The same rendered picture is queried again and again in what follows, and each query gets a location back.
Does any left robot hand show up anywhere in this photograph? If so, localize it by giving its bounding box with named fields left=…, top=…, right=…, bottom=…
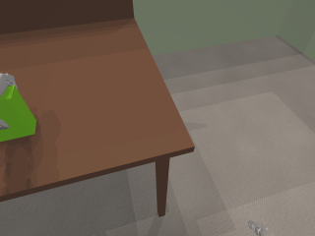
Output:
left=0, top=73, right=18, bottom=130

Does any right robot hand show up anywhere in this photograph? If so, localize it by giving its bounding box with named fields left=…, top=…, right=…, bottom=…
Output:
left=248, top=220, right=274, bottom=236

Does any table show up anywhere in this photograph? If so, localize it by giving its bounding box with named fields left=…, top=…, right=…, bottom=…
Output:
left=0, top=0, right=195, bottom=217

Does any sponge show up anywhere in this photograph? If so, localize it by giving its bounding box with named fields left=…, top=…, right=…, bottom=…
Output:
left=0, top=86, right=36, bottom=142

